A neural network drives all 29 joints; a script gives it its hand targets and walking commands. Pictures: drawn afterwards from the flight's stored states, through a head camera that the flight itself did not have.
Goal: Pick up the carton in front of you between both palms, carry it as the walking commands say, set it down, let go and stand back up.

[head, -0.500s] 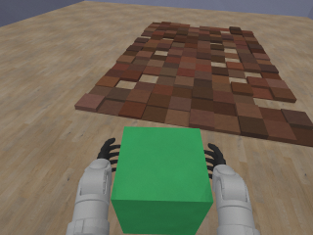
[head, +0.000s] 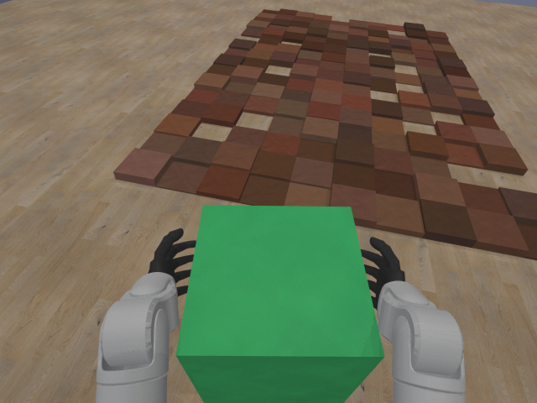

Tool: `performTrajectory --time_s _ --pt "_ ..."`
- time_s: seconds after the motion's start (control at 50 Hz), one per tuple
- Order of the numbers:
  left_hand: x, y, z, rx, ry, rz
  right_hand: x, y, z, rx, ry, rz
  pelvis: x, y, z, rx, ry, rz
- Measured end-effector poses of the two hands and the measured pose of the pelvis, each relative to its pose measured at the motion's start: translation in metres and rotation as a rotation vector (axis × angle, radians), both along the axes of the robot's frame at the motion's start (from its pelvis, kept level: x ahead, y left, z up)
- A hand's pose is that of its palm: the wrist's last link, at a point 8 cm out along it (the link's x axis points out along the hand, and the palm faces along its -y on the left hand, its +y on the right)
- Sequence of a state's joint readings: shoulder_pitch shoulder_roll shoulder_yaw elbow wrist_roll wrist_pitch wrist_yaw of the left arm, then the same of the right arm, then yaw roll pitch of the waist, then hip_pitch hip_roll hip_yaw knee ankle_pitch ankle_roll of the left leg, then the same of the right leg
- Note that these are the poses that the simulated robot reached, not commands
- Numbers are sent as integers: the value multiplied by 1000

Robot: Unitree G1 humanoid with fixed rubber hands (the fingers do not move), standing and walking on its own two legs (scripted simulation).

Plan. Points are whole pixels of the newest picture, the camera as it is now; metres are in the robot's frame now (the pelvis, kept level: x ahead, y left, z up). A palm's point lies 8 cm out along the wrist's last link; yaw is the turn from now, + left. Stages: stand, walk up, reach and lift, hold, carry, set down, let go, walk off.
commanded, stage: carry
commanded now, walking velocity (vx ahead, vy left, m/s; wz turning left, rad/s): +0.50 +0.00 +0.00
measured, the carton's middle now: (275, 311) +0.27 +0.01 +0.02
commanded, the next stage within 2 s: none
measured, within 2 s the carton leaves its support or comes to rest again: neither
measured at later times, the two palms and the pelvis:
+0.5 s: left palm (219, 157) +0.56 +0.13 +0.08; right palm (365, 161) +0.59 -0.17 +0.08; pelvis +0.31 -0.04 +0.01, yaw +4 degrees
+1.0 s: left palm (232, 75) +0.94 +0.16 +0.09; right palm (338, 85) +0.92 -0.14 +0.09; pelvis +0.66 +0.02 +0.01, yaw -2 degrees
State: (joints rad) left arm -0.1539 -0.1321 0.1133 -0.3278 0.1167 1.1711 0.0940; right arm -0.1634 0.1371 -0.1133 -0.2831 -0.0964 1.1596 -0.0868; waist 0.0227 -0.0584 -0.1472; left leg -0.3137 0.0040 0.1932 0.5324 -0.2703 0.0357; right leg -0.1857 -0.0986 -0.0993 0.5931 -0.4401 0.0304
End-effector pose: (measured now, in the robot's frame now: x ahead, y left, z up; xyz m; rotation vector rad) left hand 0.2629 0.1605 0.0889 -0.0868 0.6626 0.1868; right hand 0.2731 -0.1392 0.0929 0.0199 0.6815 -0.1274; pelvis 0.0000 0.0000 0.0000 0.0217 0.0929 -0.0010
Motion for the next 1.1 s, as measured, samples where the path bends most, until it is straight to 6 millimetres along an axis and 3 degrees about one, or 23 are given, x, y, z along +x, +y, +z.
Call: performTrajectory --time_s 0.06,0.18,0.24,0.34,0.42,0.54,0.72,0.86,0.94,1.1 --pt "33 0 3 3 27 -21 25 0 -1 2 27 -20 31 6 4 -19 4 -24" --pt "117 -19 15 5 27 -87 88 -19 9 9 28 -93 100 3 13 -54 10 -9" --pt "159 -28 10 6 16 -90 130 -27 6 11 18 -97 141 -5 7 -58 2 1" --pt "224 -35 -9 24 5 -37 213 -36 -16 21 7 -37 217 -28 -15 -56 -49 43" --pt "257 -31 -17 23 86 27 266 -30 -23 15 87 32 262 -39 -3 -36 -44 68" --pt "318 -27 -1 34 97 67 339 -26 -11 9 96 86 333 -44 20 5 -24 63" --pt "455 -28 20 43 -3 -5 452 -28 6 16 -4 12 461 -26 15 10 -31 37" --pt "579 -8 -4 3 -20 -43 564 -8 -7 -7 -19 -38 575 3 -15 12 -53 -8" --pt "634 -3 -10 -2 66 -74 609 -3 -12 -6 68 -75 620 16 0 -13 -41 -31" --pt "741 1 15 -10 32 -88 713 2 17 -13 34 -90 720 22 24 -59 -21 -17"
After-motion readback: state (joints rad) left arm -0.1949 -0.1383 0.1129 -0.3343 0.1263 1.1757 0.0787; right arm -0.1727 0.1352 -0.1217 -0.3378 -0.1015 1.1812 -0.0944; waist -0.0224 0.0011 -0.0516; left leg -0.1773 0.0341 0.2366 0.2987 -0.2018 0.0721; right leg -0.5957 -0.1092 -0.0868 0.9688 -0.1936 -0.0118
